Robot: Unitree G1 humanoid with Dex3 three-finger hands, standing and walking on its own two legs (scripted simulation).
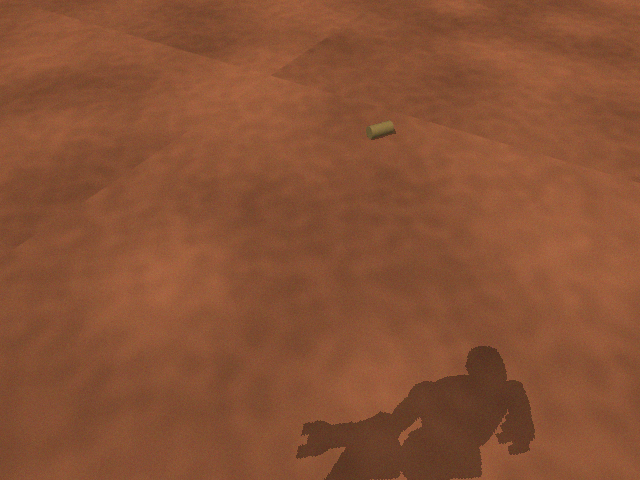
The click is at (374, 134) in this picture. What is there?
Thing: lying can
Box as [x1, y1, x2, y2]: [366, 120, 393, 138]
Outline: 391,121 388,120 367,126 367,136 371,138 391,132 393,130 393,125
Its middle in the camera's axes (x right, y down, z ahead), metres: +0.35 -0.61 +2.18
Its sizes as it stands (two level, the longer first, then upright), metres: 0.141 0.072 0.072
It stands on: the floor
